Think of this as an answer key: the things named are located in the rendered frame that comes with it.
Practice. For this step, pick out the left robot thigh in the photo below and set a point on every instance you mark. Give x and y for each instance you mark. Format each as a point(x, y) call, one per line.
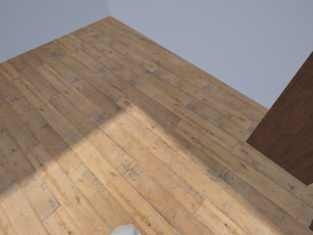
point(125, 230)

